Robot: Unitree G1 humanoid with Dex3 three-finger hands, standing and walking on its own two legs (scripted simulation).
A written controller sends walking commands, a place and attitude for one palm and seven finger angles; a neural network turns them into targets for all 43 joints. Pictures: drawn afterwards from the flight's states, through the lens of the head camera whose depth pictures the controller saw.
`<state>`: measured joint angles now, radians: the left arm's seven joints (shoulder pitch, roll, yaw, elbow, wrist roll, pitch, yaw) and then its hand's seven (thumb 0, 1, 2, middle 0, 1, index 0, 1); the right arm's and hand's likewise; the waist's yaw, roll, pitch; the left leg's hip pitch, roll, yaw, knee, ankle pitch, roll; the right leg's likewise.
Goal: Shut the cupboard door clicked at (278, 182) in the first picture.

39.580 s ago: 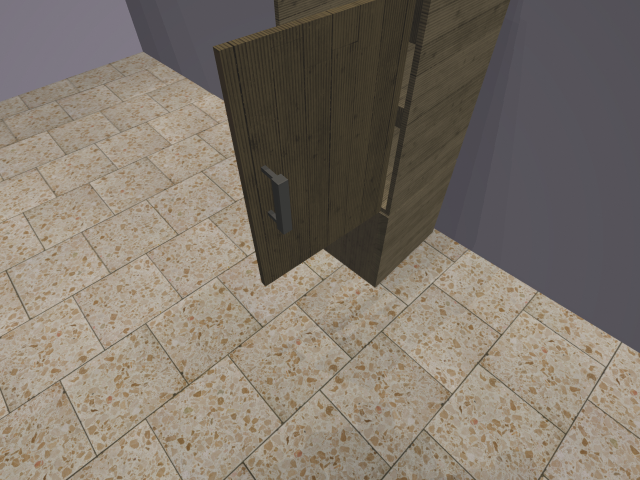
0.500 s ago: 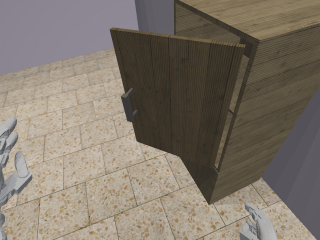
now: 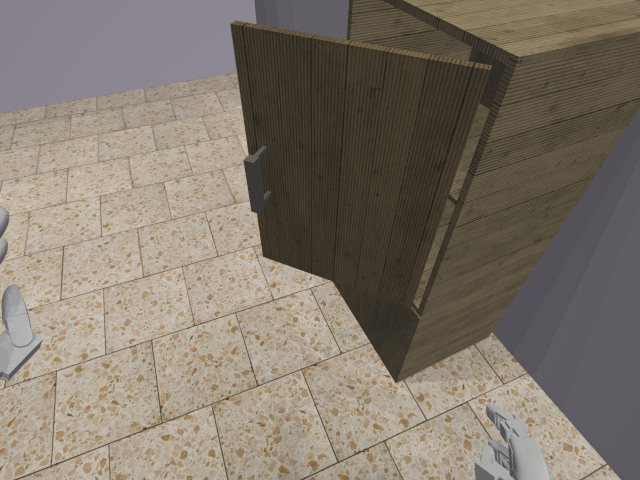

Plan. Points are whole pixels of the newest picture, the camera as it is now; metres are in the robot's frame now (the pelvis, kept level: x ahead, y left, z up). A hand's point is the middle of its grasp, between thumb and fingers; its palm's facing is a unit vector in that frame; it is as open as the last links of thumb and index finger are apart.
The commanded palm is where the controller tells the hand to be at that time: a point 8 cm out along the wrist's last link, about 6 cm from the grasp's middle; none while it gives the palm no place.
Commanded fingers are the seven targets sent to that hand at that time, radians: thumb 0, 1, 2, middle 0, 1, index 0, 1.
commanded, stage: step back with the hand held close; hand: left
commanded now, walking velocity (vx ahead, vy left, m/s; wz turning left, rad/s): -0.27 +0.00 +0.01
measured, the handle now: (260, 180) +0.69 +0.18 -0.04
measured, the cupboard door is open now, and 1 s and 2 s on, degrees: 41 41 41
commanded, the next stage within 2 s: stop stepping back and stand still in 0.90 s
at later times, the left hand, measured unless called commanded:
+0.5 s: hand out of the picture +0.12 +0.27 +0.18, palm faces +0.51 -0.71 -0.49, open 7.4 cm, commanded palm +0.06 +0.30 +0.19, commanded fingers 0.00 0.90 0.90 -0.20 -0.30 -0.20 -0.30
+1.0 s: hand out of the picture +0.06 +0.24 +0.18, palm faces +0.39 -0.83 -0.41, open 7.5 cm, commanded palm -0.02 +0.29 +0.19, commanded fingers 0.00 0.90 0.90 -0.20 -0.30 -0.20 -0.30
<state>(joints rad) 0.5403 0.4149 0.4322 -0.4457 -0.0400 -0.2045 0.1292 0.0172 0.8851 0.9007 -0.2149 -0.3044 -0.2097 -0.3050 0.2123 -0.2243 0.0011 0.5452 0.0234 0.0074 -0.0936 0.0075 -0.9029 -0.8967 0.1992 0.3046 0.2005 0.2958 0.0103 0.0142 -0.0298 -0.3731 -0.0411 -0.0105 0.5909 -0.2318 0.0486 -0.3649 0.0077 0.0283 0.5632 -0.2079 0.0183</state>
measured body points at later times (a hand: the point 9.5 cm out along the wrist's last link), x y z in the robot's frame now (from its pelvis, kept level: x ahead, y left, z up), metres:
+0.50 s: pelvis -0.06 -0.01 -0.01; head -0.05 +0.00 +0.44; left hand +0.09 +0.31 +0.20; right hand +0.11 -0.24 -0.09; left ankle +0.05 +0.10 -0.72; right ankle +0.01 -0.13 -0.73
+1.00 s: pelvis -0.16 -0.01 +0.00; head -0.13 +0.01 +0.45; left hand +0.03 +0.28 +0.20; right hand +0.03 -0.22 -0.08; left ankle -0.02 +0.11 -0.73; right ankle -0.22 -0.13 -0.73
